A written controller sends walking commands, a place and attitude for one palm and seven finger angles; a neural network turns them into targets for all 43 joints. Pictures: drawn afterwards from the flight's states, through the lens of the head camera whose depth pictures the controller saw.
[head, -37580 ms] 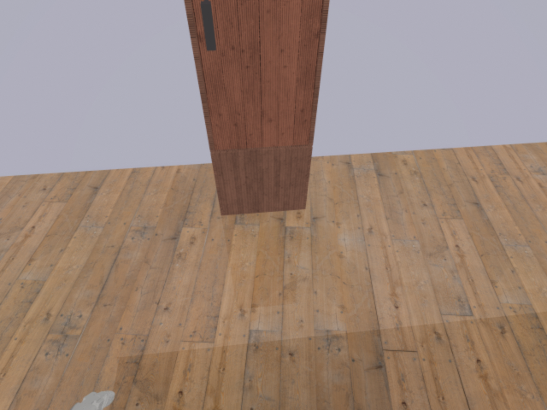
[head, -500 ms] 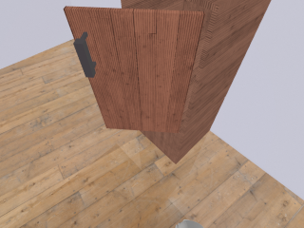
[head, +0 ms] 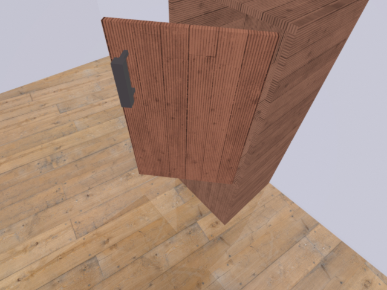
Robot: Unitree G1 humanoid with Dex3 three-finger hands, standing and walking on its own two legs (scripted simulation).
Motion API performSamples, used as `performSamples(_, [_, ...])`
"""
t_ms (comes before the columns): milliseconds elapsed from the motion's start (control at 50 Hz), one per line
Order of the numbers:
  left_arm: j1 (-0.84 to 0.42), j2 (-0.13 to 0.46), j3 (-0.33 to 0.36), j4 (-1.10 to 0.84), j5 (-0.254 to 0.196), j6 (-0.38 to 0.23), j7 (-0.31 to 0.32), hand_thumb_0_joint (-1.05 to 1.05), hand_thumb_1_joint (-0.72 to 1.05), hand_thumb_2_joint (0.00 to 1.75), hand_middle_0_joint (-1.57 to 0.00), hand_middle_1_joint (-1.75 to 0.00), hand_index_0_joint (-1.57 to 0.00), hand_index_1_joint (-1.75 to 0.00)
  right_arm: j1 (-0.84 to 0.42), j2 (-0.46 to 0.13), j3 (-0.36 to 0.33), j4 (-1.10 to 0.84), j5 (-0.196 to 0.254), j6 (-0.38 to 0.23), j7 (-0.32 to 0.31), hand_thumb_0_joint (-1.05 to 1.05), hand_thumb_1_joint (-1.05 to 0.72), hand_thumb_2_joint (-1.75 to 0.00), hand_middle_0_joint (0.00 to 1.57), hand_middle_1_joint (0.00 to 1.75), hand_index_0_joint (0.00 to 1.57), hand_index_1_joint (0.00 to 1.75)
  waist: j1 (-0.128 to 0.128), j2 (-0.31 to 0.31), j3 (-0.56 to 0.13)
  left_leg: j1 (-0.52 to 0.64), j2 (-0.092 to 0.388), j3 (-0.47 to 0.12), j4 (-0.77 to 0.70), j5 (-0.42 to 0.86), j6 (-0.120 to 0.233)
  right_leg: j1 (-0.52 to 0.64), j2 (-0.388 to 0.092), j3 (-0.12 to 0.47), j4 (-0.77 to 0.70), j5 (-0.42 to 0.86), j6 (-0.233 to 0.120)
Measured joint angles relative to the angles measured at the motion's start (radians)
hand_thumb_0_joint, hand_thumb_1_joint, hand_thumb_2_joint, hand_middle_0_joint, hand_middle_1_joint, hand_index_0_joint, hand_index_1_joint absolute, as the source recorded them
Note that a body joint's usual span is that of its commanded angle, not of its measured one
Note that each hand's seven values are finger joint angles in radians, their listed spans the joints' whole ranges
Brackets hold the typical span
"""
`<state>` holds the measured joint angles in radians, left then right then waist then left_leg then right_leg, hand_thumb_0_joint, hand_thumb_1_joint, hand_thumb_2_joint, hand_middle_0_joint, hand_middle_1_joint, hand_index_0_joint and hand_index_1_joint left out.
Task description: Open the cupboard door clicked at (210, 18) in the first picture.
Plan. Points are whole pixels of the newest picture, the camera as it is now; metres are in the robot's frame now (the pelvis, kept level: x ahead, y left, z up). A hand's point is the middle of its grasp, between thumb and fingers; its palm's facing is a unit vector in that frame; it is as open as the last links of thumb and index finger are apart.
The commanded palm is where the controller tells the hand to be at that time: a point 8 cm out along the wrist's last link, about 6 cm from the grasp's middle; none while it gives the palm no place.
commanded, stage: come to a stop and stand still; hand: left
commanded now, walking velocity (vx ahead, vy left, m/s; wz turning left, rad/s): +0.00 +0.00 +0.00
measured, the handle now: (126, 79) +0.54 +0.21 +0.14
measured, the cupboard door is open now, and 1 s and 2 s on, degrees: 42 42 42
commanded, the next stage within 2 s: look again from close up in 1.32 s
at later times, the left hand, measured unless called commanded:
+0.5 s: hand out of the picture +0.03 +0.23 -0.15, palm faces -0.03 -0.97 -0.24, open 7.4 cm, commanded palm none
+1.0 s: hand out of the picture +0.11 +0.19 -0.15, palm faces -0.03 -0.97 -0.23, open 7.3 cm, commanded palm none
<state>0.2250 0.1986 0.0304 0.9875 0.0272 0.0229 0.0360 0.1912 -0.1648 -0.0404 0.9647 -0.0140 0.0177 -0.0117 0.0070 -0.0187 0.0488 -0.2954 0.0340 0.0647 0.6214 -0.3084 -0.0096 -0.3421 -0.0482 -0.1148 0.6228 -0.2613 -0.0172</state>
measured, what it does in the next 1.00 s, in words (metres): shifts its weight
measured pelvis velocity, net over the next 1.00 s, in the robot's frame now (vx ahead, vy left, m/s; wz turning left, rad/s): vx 0.06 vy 0.01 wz -0.01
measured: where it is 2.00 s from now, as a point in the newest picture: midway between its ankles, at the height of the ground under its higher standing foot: outside the picture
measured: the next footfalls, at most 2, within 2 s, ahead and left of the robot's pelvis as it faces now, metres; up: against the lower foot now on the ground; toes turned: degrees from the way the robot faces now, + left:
none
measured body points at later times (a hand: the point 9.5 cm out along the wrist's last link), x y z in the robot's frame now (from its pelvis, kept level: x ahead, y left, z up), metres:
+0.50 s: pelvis +0.02 +0.04 +0.01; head +0.05 +0.02 +0.46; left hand +0.03 +0.28 -0.13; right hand +0.06 -0.19 -0.15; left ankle +0.01 +0.11 -0.72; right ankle +0.04 -0.10 -0.72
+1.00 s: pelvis +0.06 +0.01 +0.02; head +0.09 -0.01 +0.46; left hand +0.11 +0.24 -0.13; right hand +0.07 -0.22 -0.15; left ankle +0.01 +0.11 -0.72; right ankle +0.04 -0.11 -0.72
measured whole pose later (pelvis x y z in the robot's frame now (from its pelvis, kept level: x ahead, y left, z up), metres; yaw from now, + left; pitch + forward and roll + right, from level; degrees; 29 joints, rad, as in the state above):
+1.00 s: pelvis +0.06 +0.01 +0.02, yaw -1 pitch +0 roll +1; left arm 0.20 0.17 -0.02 1.08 0.02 -0.02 0.03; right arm 0.25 -0.17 0.02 1.11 -0.02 -0.02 -0.03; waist -0.01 0.02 0.03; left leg -0.12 0.00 0.09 0.40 -0.29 0.01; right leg -0.20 -0.02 -0.02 0.48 -0.29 -0.01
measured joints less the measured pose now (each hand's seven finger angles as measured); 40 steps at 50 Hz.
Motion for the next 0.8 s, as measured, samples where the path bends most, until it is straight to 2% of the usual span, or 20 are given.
performSamples(40, [0.029, -0.001, -0.008, 0.005, -0.001, 0.014, 0.002, 0.00, 0.92, 0.90, -0.20, -0.30, -0.20, -0.30, 0.019, -0.003, 0.003, -0.024, -0.009, 0.007, 0.001, 0.00, -0.91, -0.90, 0.20, 0.30, 0.19, 0.29, 0.005, 0.004, -0.017, 0.004, -0.014, 0.016, 0.022, -0.015, 0.031, 0.004, -0.012, 0.018, 0.015, -0.017, 0.005])
performSamples(100, [0.067, -0.009, -0.019, 0.007, 0.005, 0.028, -0.009, 0.00, 0.91, 0.90, -0.20, -0.30, -0.20, -0.30, 0.049, -0.013, 0.010, -0.055, -0.013, 0.011, 0.002, 0.00, -0.91, -0.90, 0.20, 0.30, 0.19, 0.29, 0.004, 0.040, -0.044, 0.017, -0.029, 0.030, 0.004, -0.017, 0.057, 0.009, -0.007, 0.051, 0.018, -0.072, -0.002])
performSamples(180, [0.088, -0.009, -0.023, 0.006, 0.008, 0.016, -0.018, 0.00, 0.91, 0.90, -0.20, -0.30, -0.20, -0.30, 0.052, -0.027, 0.015, -0.066, -0.012, 0.009, 0.001, 0.00, -0.93, -0.90, 0.20, 0.30, 0.20, 0.29, 0.008, 0.061, -0.034, 0.029, -0.065, 0.045, -0.042, 0.010, 0.078, 0.015, -0.008, 0.106, -0.020, 0.001, 0.008])
performSamples(280, [0.104, -0.014, -0.030, 0.020, 0.005, -0.001, -0.020, 0.00, 0.91, 0.90, -0.20, -0.30, -0.20, -0.30, 0.052, -0.046, 0.024, -0.048, -0.010, -0.002, 0.004, 0.00, -0.94, -0.90, 0.20, 0.30, 0.20, 0.30, 0.016, 0.080, -0.022, 0.051, -0.084, 0.054, -0.110, 0.042, 0.089, 0.028, -0.018, 0.126, -0.071, 0.026, 0.030])
performSamples(520, [0.060, -0.037, -0.052, 0.072, -0.005, -0.021, -0.020, 0.00, 0.91, 0.90, -0.20, -0.30, -0.20, -0.30, 0.072, -0.042, 0.050, 0.043, -0.006, -0.031, 0.000, 0.01, -0.92, -0.90, 0.20, 0.30, 0.20, 0.29, 0.000, 0.062, -0.013, 0.112, -0.089, 0.058, -0.198, 0.055, 0.081, 0.070, -0.018, 0.133, -0.124, 0.028, 0.058])
performSamples(800, [-0.027, -0.031, -0.050, 0.080, -0.010, -0.037, -0.011, 0.00, 0.92, 0.90, -0.20, -0.30, -0.20, -0.30, 0.066, -0.016, 0.058, 0.121, -0.006, -0.041, -0.009, 0.01, -0.91, -0.90, 0.20, 0.30, 0.20, 0.29, -0.018, 0.043, -0.013, 0.161, -0.058, 0.041, -0.210, 0.025, 0.046, 0.119, 0.012, 0.115, -0.131, -0.010, 0.031])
